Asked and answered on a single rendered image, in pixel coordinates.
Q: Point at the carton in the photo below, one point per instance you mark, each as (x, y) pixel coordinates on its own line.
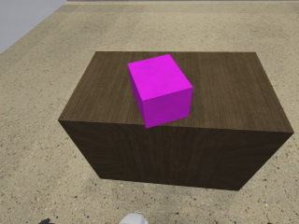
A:
(162, 92)

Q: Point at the pedestal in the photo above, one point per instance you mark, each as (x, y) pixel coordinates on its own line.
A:
(236, 122)

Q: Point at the robot left thigh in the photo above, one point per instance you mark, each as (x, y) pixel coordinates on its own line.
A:
(134, 218)

